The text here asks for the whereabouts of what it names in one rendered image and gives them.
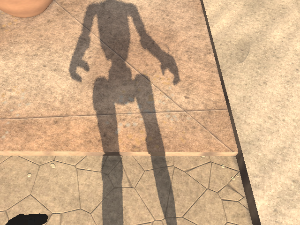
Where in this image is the robot left hand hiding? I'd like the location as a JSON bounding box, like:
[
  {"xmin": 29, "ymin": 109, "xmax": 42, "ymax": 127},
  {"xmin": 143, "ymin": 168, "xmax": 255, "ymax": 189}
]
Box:
[{"xmin": 5, "ymin": 213, "xmax": 48, "ymax": 225}]

